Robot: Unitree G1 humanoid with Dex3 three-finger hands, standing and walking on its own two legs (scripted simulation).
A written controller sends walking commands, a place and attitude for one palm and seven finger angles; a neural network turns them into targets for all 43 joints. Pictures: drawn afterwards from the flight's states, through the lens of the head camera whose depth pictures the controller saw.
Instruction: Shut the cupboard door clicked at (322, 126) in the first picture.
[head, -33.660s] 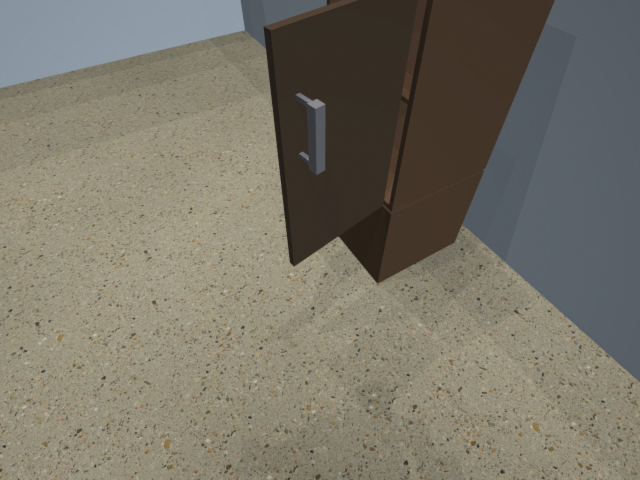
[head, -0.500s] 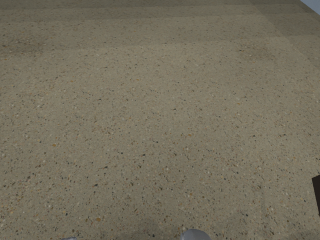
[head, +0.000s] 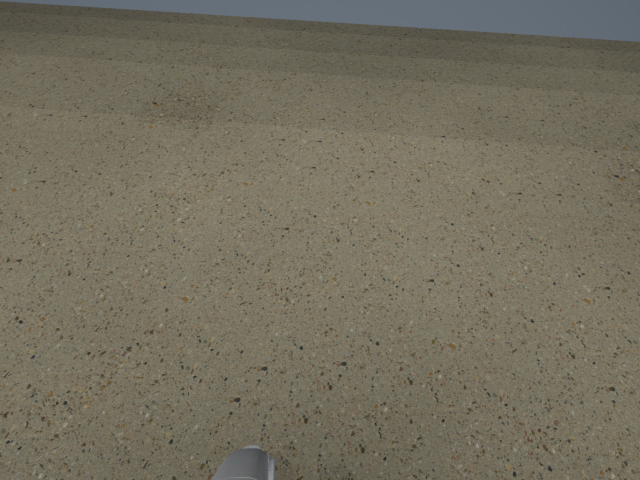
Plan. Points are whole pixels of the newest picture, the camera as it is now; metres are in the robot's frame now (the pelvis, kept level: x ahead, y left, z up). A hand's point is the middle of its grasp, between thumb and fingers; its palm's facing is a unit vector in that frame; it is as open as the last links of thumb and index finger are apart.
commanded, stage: walk to a spot facing it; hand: left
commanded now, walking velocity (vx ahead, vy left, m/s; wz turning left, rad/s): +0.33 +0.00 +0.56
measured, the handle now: out of the picture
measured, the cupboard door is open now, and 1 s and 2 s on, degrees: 62 62 62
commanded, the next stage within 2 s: turn to face it in 0.46 s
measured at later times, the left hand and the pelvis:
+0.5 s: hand (147, 395) +0.26 +0.27 -0.16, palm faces +0.20 -0.96 -0.19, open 7.4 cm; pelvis +0.20 +0.06 +0.00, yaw +12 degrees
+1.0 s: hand (170, 327) +0.39 +0.28 -0.19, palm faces +0.13 -0.97 -0.18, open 7.3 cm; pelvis +0.36 +0.09 -0.01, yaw +3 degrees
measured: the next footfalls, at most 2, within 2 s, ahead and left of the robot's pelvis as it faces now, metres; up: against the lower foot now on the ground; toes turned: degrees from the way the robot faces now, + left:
left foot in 0.16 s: +0.17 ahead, +0.14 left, +0.00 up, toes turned +12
right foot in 0.64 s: +0.44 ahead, -0.04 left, +0.00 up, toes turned +7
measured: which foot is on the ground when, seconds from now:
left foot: up 0.00-0.14, down 0.16-0.66, up 0.68-0.94, down 0.96-1.00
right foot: down 0.00-0.16, up 0.18-0.62, down 0.64-0.98, up 1.00-1.00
